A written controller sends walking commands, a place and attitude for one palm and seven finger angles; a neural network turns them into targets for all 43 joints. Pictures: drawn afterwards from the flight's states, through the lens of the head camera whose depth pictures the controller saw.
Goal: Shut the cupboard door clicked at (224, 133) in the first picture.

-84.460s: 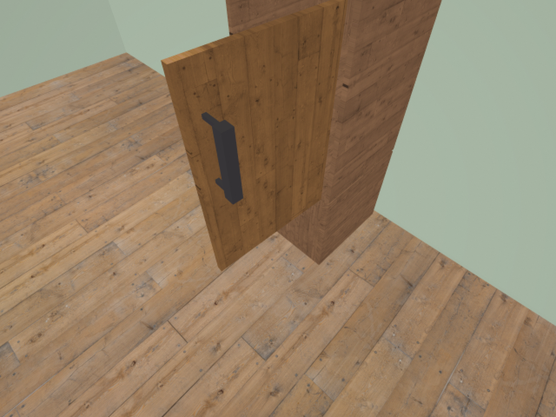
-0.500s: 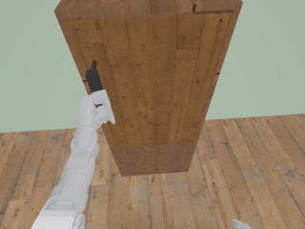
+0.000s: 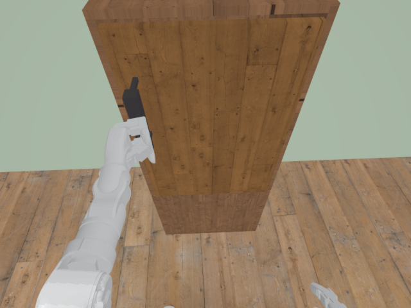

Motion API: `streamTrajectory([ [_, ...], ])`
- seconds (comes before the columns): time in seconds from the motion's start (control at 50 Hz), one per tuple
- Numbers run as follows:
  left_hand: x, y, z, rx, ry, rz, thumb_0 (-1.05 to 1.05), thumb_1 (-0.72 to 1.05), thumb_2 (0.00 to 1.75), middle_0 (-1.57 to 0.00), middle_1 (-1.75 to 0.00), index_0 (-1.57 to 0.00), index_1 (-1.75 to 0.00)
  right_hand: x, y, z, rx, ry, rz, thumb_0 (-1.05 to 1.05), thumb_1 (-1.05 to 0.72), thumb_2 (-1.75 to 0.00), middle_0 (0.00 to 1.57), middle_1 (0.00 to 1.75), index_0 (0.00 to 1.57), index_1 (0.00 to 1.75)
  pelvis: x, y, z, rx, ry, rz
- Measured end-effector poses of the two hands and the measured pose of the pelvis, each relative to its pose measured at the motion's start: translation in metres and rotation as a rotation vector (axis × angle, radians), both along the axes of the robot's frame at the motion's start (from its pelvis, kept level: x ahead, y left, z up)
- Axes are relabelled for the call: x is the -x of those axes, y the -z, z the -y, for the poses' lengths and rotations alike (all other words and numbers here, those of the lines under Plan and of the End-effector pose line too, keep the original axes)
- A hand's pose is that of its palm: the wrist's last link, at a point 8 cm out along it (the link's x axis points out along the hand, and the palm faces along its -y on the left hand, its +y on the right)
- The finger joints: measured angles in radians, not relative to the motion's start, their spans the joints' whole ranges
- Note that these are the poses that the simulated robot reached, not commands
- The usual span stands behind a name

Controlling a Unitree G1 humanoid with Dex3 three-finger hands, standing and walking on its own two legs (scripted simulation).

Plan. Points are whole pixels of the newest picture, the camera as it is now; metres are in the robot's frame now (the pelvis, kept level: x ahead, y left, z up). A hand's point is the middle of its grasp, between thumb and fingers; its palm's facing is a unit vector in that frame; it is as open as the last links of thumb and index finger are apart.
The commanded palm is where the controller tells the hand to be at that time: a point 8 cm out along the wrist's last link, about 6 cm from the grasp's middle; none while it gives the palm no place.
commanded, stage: push the door shut along its arc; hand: left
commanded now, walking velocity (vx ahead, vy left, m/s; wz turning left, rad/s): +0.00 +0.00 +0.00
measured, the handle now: (141, 118) +0.49 +0.15 +0.09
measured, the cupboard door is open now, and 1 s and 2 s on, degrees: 0 0 0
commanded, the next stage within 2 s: pull the fist back off the door in 0.46 s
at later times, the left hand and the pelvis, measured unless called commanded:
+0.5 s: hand (147, 147) +0.41 +0.12 +0.09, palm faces -0.10 -0.99 -0.04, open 2.7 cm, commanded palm +0.45 +0.15 +0.10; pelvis -0.05 +0.02 -0.02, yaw +2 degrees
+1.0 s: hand (171, 137) +0.42 +0.07 +0.10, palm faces +0.04 -1.00 +0.00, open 3.1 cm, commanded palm +0.38 +0.14 +0.10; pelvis -0.06 +0.02 -0.02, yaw -2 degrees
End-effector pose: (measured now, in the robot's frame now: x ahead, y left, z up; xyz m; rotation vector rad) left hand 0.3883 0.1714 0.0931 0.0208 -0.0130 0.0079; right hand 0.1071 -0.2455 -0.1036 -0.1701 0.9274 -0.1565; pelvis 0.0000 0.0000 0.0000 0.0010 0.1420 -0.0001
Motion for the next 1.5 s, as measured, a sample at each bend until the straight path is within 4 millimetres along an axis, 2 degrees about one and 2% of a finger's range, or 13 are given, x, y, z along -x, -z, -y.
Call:
streamTrajectory([
  [0.18, -0.004, 0.004, -0.007, -0.006, 0.050, -0.009, -0.05, 0.80, 0.98, -1.31, -1.50, -1.30, -1.50, 0.022, 0.011, -0.004, 0.016, -0.010, -0.068, 0.01, -0.90, -0.90, 0.20, 0.30, 0.20, 0.30, 0.011, 0.005, -0.005, 0.012, -0.026, -0.014],
  [0.46, -0.007, 0.003, -0.009, -0.018, 0.100, -0.018, -0.06, 0.79, 1.03, -1.32, -1.50, -1.33, -1.50, 0.088, 0.020, -0.005, 0.056, 0.025, -0.137, 0.01, -0.90, -0.90, 0.21, 0.30, 0.20, 0.30, 0.042, 0.015, -0.014, 0.026, -0.040, -0.033],
  [0.62, -0.005, 0.003, -0.001, -0.001, 0.068, -0.022, -0.05, 0.82, 1.08, -1.31, -1.50, -1.31, -1.50, 0.118, 0.020, -0.003, 0.083, 0.036, -0.153, 0.01, -0.90, -0.90, 0.21, 0.30, 0.20, 0.30, 0.056, 0.019, -0.019, 0.030, -0.036, -0.042],
  [0.74, 0.000, 0.004, 0.012, 0.018, -0.082, -0.008, -0.04, 0.86, 1.09, -1.31, -1.50, -1.31, -1.50, 0.127, 0.022, -0.008, 0.069, 0.022, -0.135, 0.01, -0.90, -0.90, 0.21, 0.30, 0.20, 0.30, 0.064, 0.022, -0.020, 0.029, -0.029, -0.044],
  [0.9, -0.009, -0.010, 0.041, 0.004, -0.019, 0.016, 0.00, 0.92, 0.99, -1.31, -1.50, -1.30, -1.50, 0.135, 0.025, -0.012, 0.033, 0.063, -0.110, 0.01, -0.90, -0.90, 0.21, 0.30, 0.20, 0.30, 0.067, 0.023, -0.018, 0.022, 0.003, -0.042],
  [1.02, -0.011, -0.007, 0.042, 0.023, -0.037, 0.021, 0.01, 0.91, 0.93, -1.31, -1.49, -1.30, -1.50, 0.137, 0.025, -0.012, -0.002, 0.093, -0.131, 0.01, -0.90, -0.90, 0.21, 0.30, 0.20, 0.30, 0.055, 0.019, -0.015, 0.010, 0.040, -0.042],
  [1.12, -0.001, 0.008, 0.030, 0.022, -0.057, 0.015, 0.01, 0.91, 0.91, -1.30, -1.49, -1.30, -1.50, 0.124, 0.022, -0.009, -0.019, 0.106, -0.154, 0.01, -0.90, -0.90, 0.21, 0.30, 0.20, 0.30, 0.038, 0.013, -0.013, 0.006, 0.053, -0.033],
  [1.2, 0.013, 0.011, 0.022, 0.029, -0.055, 0.038, 0.01, 0.91, 0.90, -1.30, -1.50, -1.30, -1.50, 0.097, 0.016, -0.005, -0.015, 0.097, -0.133, 0.01, -0.90, -0.90, 0.21, 0.30, 0.20, 0.30, 0.022, 0.007, -0.011, 0.006, 0.055, -0.025],
  [1.34, 0.038, 0.005, 0.017, 0.029, -0.026, 0.047, 0.01, 0.91, 0.90, -1.30, -1.50, -1.30, -1.50, 0.017, -0.001, 0.000, -0.008, 0.034, -0.002, 0.02, -0.90, -0.90, 0.20, 0.30, 0.20, 0.30, -0.003, 0.000, -0.007, 0.004, 0.040, 0.001],
  [1.44, 0.059, 0.003, 0.022, 0.031, -0.007, 0.025, 0.01, 0.91, 0.90, -1.31, -1.50, -1.30, -1.50, -0.047, -0.019, -0.006, -0.016, -0.037, 0.128, 0.01, -0.90, -0.90, 0.20, 0.30, 0.20, 0.30, -0.015, -0.003, -0.003, -0.001, 0.025, 0.022],
  [1.5, 0.065, 0.002, 0.022, 0.022, -0.013, 0.011, 0.01, 0.90, 0.90, -1.31, -1.50, -1.30, -1.50, -0.077, -0.028, -0.013, -0.021, -0.077, 0.190, 0.01, -0.90, -0.90, 0.20, 0.30, 0.20, 0.30, -0.019, -0.003, -0.001, -0.003, 0.015, 0.033],
])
